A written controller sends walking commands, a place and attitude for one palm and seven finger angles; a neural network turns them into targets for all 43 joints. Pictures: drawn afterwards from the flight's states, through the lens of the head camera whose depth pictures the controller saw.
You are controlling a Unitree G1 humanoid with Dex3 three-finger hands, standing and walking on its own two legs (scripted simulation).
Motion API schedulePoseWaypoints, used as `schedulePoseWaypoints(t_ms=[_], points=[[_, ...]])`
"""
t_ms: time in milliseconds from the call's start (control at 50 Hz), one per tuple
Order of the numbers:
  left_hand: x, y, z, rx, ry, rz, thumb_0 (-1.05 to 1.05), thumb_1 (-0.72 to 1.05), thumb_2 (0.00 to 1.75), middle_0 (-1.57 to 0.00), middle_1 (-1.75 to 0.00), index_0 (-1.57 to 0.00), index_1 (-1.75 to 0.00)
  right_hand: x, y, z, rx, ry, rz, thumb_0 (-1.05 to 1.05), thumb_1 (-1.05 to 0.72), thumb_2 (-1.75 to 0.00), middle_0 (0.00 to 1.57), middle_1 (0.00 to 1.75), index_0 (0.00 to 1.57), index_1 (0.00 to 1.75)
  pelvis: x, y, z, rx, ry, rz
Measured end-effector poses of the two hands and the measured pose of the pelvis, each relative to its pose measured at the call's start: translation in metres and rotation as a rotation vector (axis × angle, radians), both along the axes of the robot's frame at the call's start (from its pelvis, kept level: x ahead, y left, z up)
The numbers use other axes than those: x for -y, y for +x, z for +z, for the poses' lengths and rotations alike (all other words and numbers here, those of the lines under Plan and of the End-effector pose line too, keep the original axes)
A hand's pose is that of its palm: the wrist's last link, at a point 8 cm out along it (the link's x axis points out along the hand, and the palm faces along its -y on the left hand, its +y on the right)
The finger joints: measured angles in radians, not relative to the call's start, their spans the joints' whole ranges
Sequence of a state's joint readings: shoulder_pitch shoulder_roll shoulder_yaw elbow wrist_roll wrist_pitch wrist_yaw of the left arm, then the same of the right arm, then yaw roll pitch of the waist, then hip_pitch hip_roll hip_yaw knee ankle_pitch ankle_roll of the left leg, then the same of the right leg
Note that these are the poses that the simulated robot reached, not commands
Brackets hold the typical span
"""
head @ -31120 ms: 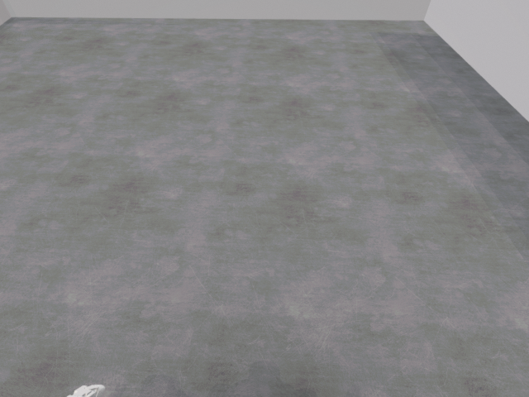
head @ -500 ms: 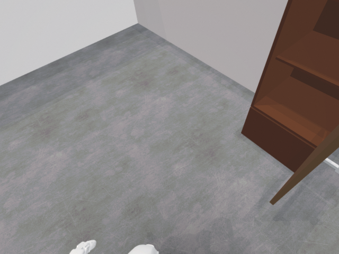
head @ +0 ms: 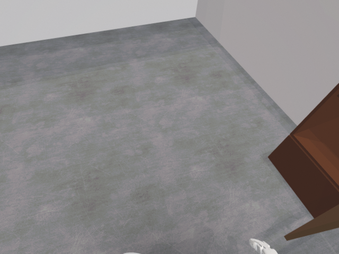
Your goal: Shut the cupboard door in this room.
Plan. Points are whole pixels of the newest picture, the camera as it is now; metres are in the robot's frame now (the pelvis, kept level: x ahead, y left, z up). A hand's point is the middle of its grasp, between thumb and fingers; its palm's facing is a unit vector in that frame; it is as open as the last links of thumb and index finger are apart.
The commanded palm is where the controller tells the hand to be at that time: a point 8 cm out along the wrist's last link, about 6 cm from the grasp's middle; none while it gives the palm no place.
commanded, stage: turn or walk to find it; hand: left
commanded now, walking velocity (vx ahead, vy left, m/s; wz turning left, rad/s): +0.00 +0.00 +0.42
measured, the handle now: out of the picture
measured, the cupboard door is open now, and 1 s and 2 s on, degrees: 91 91 91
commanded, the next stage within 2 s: none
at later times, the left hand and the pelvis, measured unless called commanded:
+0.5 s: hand out of the picture +0.07 +0.15 -0.14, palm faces +0.17 -0.94 -0.28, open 7.3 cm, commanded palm none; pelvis +0.01 -0.05 +0.01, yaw +11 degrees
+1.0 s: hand out of the picture -0.07 +0.19 -0.17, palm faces +0.45 -0.85 -0.25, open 7.4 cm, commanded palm none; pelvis -0.01 -0.02 +0.01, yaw +24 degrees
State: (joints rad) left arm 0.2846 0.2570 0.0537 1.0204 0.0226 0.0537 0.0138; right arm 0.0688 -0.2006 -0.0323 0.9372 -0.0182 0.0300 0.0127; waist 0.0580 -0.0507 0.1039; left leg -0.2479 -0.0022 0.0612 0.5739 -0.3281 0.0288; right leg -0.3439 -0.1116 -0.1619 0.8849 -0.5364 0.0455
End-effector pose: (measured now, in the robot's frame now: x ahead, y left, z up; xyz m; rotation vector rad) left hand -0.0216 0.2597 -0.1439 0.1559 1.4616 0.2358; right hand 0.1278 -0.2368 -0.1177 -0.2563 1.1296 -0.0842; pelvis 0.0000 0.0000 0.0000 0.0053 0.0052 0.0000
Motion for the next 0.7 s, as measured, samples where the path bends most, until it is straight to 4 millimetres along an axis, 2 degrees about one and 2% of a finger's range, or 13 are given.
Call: schedulePoseWaypoints(t_ms=[100, 180, 300, 380, 440, 540, 620, 700], points=[[-0.008, 0.024, 0.011, 0.080, 0.003, 0.013, 0.00, 0.91, 0.90, -0.20, -0.30, -0.20, -0.30, -0.011, -0.005, 0.006, -0.020, 0.002, 0.013, 0.00, -0.91, -0.89, 0.20, 0.30, 0.20, 0.30, -0.004, 0.001, 0.010, -0.002, -0.014, 0.034], [-0.006, 0.050, 0.017, 0.153, 0.015, 0.004, 0.00, 0.91, 0.90, -0.20, -0.30, -0.20, -0.30, -0.009, -0.017, 0.003, -0.051, 0.017, 0.004, 0.00, -0.90, -0.89, 0.21, 0.30, 0.20, 0.30, 0.000, 0.002, 0.012, -0.003, -0.011, 0.056], [0.015, 0.088, 0.027, 0.248, 0.039, -0.018, 0.00, 0.91, 0.90, -0.20, -0.30, -0.20, -0.30, 0.013, -0.041, -0.013, -0.131, 0.039, -0.016, 0.00, -0.90, -0.89, 0.21, 0.30, 0.20, 0.30, 0.019, 0.005, 0.008, -0.011, 0.001, 0.104], [0.036, 0.100, 0.032, 0.307, 0.069, -0.027, 0.00, 0.91, 0.90, -0.20, -0.30, -0.20, -0.30, 0.036, -0.051, -0.032, -0.181, 0.056, -0.024, 0.00, -0.90, -0.89, 0.21, 0.30, 0.20, 0.30, 0.038, 0.008, 0.000, -0.009, 0.010, 0.140], [0.050, 0.093, 0.039, 0.319, 0.075, -0.003, 0.00, 0.91, 0.90, -0.20, -0.30, -0.20, -0.30, 0.049, -0.051, -0.033, -0.216, 0.050, -0.009, 0.01, -0.91, -0.89, 0.20, 0.30, 0.20, 0.30, 0.046, 0.008, 0.004, -0.002, 0.026, 0.173], [0.067, 0.067, 0.041, 0.276, 0.067, 0.055, 0.00, 0.91, 0.90, -0.20, -0.30, -0.21, -0.30, 0.060, -0.041, -0.028, -0.231, 0.045, 0.035, 0.01, -0.91, -0.90, 0.20, 0.30, 0.20, 0.30, 0.055, 0.009, 0.010, 0.002, 0.039, 0.217], [0.072, 0.040, 0.037, 0.236, 0.052, 0.114, 0.00, 0.90, 0.90, -0.20, -0.30, -0.21, -0.30, 0.059, -0.027, -0.023, -0.232, 0.031, 0.086, 0.01, -0.91, -0.90, 0.20, 0.30, 0.19, 0.30, 0.057, 0.009, 0.012, 0.000, 0.042, 0.255], [0.070, 0.006, 0.029, 0.189, 0.041, 0.185, 0.00, 0.91, 0.90, -0.20, -0.30, -0.21, -0.30, 0.046, -0.005, -0.018, -0.211, 0.011, 0.155, 0.01, -0.91, -0.90, 0.20, 0.30, 0.19, 0.30, 0.053, 0.006, 0.011, -0.003, 0.034, 0.294]])
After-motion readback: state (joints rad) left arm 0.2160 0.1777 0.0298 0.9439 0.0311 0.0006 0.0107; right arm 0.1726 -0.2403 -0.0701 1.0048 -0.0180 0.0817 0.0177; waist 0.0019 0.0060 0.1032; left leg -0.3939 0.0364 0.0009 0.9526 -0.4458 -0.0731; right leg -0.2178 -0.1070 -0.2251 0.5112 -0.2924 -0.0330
